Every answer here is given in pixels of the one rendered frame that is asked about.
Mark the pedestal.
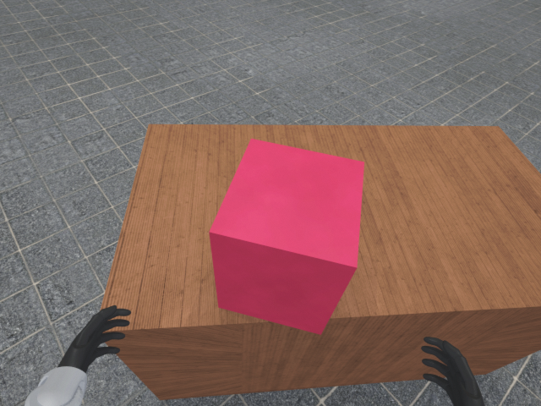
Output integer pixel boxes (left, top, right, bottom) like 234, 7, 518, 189
101, 124, 541, 400

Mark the robot right hand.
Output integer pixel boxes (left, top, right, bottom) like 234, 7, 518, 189
421, 337, 485, 406

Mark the robot left hand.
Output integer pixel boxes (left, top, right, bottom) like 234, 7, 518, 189
58, 305, 131, 373

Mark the left robot forearm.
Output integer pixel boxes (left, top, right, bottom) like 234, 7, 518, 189
25, 366, 87, 406

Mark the carton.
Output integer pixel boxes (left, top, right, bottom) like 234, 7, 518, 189
209, 139, 364, 335

